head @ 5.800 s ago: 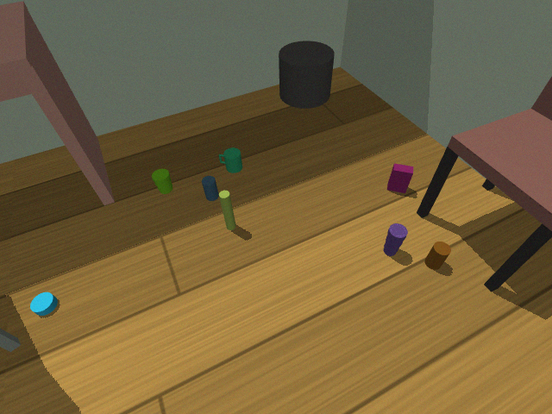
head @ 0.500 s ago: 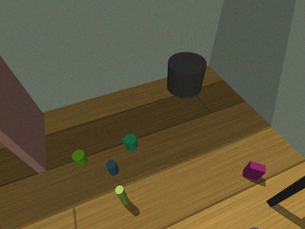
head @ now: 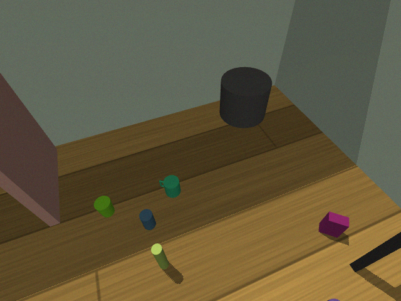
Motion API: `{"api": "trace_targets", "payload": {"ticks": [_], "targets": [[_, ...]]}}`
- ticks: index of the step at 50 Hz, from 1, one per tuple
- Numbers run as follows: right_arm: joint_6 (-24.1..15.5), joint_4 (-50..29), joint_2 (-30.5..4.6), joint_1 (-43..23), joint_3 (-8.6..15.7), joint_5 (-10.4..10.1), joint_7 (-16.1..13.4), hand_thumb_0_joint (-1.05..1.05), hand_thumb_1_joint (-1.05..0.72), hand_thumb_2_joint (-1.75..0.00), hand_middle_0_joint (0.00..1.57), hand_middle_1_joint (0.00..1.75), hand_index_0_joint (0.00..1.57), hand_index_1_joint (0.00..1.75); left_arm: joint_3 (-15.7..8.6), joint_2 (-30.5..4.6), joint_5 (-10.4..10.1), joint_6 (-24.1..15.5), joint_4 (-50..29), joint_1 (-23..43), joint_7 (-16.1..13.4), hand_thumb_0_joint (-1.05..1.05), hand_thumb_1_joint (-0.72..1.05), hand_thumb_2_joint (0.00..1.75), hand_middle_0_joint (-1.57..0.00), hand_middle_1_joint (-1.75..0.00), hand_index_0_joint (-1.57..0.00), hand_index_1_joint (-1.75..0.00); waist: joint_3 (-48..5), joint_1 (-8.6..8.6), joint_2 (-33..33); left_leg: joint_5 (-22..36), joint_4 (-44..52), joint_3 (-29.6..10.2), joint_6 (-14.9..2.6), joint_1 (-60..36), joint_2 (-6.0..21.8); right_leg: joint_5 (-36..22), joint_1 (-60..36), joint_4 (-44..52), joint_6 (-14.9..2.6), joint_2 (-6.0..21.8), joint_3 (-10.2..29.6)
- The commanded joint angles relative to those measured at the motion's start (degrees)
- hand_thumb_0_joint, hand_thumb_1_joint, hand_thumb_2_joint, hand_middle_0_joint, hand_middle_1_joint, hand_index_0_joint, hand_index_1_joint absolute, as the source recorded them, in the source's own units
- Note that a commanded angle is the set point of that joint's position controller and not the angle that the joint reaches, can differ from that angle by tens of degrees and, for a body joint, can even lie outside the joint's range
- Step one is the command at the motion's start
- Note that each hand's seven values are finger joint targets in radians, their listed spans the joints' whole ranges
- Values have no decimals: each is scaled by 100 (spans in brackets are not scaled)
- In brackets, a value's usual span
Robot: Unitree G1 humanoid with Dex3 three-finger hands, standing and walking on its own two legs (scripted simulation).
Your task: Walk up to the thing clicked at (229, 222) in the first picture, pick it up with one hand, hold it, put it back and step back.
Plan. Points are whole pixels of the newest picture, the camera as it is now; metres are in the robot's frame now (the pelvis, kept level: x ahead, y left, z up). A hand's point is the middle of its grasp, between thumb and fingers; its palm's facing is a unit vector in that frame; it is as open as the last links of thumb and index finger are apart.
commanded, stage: stand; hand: left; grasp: from the side
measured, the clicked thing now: (160, 257) +0.39 +0.23 -0.67
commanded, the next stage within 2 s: go down in 0.76 s
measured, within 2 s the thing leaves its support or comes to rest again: neither
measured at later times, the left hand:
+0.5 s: hand out of the picture +0.08 +0.26 -0.16, palm faces -0.02 -0.94 -0.35, open 7.4 cm
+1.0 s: hand out of the picture +0.12 +0.25 -0.16, palm faces +0.05 -0.94 -0.33, open 8.5 cm
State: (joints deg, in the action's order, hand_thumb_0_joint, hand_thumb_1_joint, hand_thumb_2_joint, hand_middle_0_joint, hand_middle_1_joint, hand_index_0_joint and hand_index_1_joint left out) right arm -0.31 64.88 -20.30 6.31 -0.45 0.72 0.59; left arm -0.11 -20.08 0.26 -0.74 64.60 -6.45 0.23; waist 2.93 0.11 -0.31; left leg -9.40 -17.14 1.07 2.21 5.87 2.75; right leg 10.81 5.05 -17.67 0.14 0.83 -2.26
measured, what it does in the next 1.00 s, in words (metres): stands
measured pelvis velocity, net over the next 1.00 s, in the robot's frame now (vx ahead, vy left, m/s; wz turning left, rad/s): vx -0.01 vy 0.00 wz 0.01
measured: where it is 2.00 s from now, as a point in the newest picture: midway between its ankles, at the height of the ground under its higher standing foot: outside the picture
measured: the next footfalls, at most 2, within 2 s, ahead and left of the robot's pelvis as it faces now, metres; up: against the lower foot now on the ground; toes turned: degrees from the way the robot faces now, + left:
none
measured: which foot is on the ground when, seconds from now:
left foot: down 0.00-1.00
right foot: down 0.00-1.00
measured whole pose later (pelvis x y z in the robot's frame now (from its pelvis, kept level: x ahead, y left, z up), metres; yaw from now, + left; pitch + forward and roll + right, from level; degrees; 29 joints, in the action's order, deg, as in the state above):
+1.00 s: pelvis -0.01 +0.00 -0.01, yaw +1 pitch +2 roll +0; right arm -1.9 51.8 -18.4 10.5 0.2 -2.3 -1.6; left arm -5.0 -18.2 0.7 -1.6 61.5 -0.5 0.0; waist 3.4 0.5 -0.5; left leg -11.9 -24.4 0.1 1.7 14.4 2.4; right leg 13.2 12.9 -24.2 0.2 1.3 -3.0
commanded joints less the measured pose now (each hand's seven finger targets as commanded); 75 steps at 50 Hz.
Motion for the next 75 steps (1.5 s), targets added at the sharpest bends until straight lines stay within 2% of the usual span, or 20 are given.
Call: {"api": "trace_targets", "payload": {"ticks": [1,29,42,43,44,45,46,47,48,49,50,52,54,59,61,62,64,66,71,75], "targets": [[-121,-325,-1191,-217,244,-9,-100,0,-90,-90,20,30,20,30,-219,-1266,21,-102,-318,231,-74,0,90,90,-20,-30,-20,-30,-435,5,61,818,161,-454,-248,-118,555,-852,70,281,-122,714,550],[-121,-354,-1197,-215,254,-20,-105,0,-90,-90,20,30,20,30,-217,-1255,19,-108,-335,146,-84,0,90,90,-20,-30,-20,-30,-528,-14,56,1104,112,-426,-267,-226,568,-1222,-52,236,-119,723,527],[-115,-359,-1192,-217,254,-15,-100,0,-90,-90,20,30,20,30,-217,-1261,27,-111,-347,147,-90,0,90,90,-20,-30,-20,-30,-421,-2,109,963,133,-440,-274,-223,572,-1043,47,290,-109,710,525],[-112,-364,-1200,-194,261,-14,-103,0,-98,-92,21,30,20,30,-219,-1265,37,-109,-357,162,-91,0,82,82,-28,-27,-28,-32,-458,14,84,915,123,-418,-276,-221,568,-1042,14,294,-119,724,545],[-377,-1907,-196,-65,43,-417,-221,0,-97,-92,20,30,20,30,-162,-129,-263,-602,-2368,2172,-152,0,74,74,-20,-19,-20,-24,43,676,-217,49,-246,282,-290,582,-353,-570,1248,-29,-39,33,174],[-375,-1645,-370,197,68,-415,-279,0,-96,-92,20,30,20,30,-346,-549,-235,-540,-1960,2606,-182,0,66,66,-12,-11,-12,-16,-195,468,124,-57,-318,238,-327,554,-325,-334,912,-33,3,39,100],[-318,-1663,-611,419,210,-431,-332,0,-96,-92,20,30,20,30,-819,-1313,-71,-336,-1057,1513,-216,0,58,58,-4,-5,-4,-8,-108,271,150,-149,-341,243,-311,704,-312,-75,869,-59,-42,-24,30],[-294,-1741,-591,507,268,-390,-323,0,-97,-92,20,30,20,30,-888,-1330,39,-219,-654,1266,-151,0,50,50,-3,-5,-3,-4,-328,228,258,-97,-563,211,-319,875,-337,-46,967,-217,-66,-20,35],[-305,-1912,-551,510,312,-362,-329,0,-97,-92,20,30,20,30,-967,-1462,155,-217,-786,1761,-72,0,42,42,-2,-6,-3,-5,-526,202,331,3,-758,175,-339,995,-311,-165,1047,-435,-65,-18,24],[-334,-2065,-539,543,393,-284,-332,0,-95,-91,20,30,20,30,-1104,-1506,272,-258,-708,1633,-13,0,34,34,-1,-7,-2,-6,-920,103,296,70,-913,186,-331,1053,-343,-283,935,-626,-57,22,67],[-345,-2079,-485,698,450,-228,-326,0,-94,-91,20,30,20,30,-1159,-1368,404,-175,-416,1093,37,0,26,26,-2,-8,-3,-7,-1128,41,232,246,-1073,161,-315,1176,-366,-475,966,-823,-64,40,72],[-371,-2432,-449,789,520,-205,-285,0,-92,-90,20,30,20,30,-1314,-1293,483,-60,-830,599,69,0,19,20,-3,-8,-4,-7,-1701,-165,-119,577,-1239,159,-258,1175,-414,-722,756,-1076,-104,24,82],[-390,-2619,-423,767,540,-241,-299,0,-90,-90,20,30,20,30,-1336,-1216,478,149,-1171,434,35,0,6,16,-5,-7,-5,-7,-1661,-162,-246,680,-1236,131,-233,1183,-416,-765,878,-1077,-118,-19,61],[-452,-3112,-366,605,516,-267,-291,0,-87,-89,20,30,20,30,-1292,-1041,435,689,-1990,455,31,0,-21,11,-6,-7,-6,-7,-1484,21,-144,494,-1487,43,-218,1375,-290,-426,1419,-1352,-131,-121,-48],[-518,-3185,-339,667,509,-248,-302,0,-84,-88,20,30,20,30,-1222,-861,358,772,-2226,574,53,0,-34,9,-7,-8,-6,-8,-1332,124,-93,277,-1687,5,-211,1582,-231,-179,1766,-1565,-121,-147,-81],[-546,-3222,-325,688,513,-237,-306,0,-83,-88,20,30,20,30,-1360,-1011,331,782,-2414,582,27,0,-37,9,-7,-8,-6,-8,-1444,63,-29,286,-1809,6,-216,1689,-246,-192,1793,-1650,-109,-128,-75],[-610,-3321,-297,721,507,-229,-313,0,-83,-88,20,30,20,30,-1323,-923,312,827,-2708,336,57,0,-46,8,-7,-9,-6,-9,-1534,109,-135,147,-2028,13,-216,1847,-253,-82,1969,-1858,-99,-116,-49],[-668,-3371,-296,781,525,-228,-344,0,-82,-88,20,30,20,30,-1299,-886,289,889,-3067,194,104,0,-51,6,-8,-9,-7,-9,-1764,175,-117,286,-2254,-15,-222,1873,-228,-239,2110,-2084,-82,-112,-40],[-781,-3593,-280,748,527,-220,-400,0,-82,-88,20,30,20,30,-1442,-967,293,1090,-3822,-279,102,0,-57,5,-8,-8,-7,-9,-1932,133,-253,240,-2657,-97,-207,2221,-194,-156,2447,-2525,-78,-113,-72],[-827,-3747,-262,691,498,-213,-473,0,-81,-88,20,30,20,30,-1426,-969,262,1337,-4385,-594,129,0,-57,6,-8,-9,-7,-10,-1909,141,-348,202,-2896,-140,-199,2453,-185,-86,2660,-2738,-69,-103,-93]]}}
